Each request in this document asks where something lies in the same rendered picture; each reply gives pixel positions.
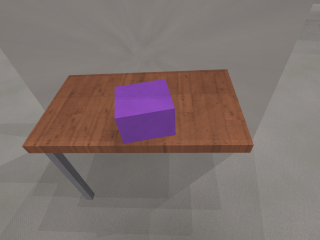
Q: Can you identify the table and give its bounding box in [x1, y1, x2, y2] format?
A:
[22, 69, 254, 200]

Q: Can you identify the carton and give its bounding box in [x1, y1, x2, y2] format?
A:
[114, 79, 176, 144]

